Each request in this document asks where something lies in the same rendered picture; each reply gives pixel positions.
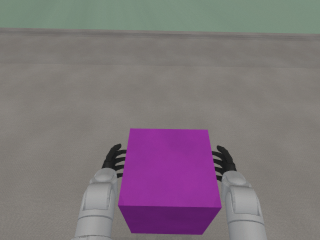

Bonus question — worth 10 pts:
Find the left robot hand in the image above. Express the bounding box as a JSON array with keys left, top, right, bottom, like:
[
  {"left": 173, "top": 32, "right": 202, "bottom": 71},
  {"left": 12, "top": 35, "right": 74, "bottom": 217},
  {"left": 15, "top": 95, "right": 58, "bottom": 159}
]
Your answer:
[{"left": 102, "top": 144, "right": 127, "bottom": 178}]

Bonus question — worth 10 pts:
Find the robot right forearm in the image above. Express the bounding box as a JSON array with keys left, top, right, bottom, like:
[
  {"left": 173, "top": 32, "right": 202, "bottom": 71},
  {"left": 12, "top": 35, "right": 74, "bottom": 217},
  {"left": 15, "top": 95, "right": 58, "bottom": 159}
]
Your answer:
[{"left": 221, "top": 170, "right": 267, "bottom": 240}]

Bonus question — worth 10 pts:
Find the right robot hand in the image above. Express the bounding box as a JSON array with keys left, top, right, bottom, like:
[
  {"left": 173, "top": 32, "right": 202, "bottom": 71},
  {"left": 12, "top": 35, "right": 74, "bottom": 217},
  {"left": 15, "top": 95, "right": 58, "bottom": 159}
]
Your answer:
[{"left": 211, "top": 145, "right": 237, "bottom": 182}]

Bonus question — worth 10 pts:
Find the carton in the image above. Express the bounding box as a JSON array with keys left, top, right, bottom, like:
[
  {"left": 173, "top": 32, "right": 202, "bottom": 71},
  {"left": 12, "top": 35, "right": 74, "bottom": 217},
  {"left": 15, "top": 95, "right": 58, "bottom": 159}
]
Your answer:
[{"left": 118, "top": 128, "right": 222, "bottom": 235}]

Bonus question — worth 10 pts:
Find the robot left forearm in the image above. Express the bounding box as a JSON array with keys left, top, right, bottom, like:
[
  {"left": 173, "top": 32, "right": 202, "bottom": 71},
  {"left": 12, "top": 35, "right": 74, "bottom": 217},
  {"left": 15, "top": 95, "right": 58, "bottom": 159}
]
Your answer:
[{"left": 71, "top": 168, "right": 118, "bottom": 240}]

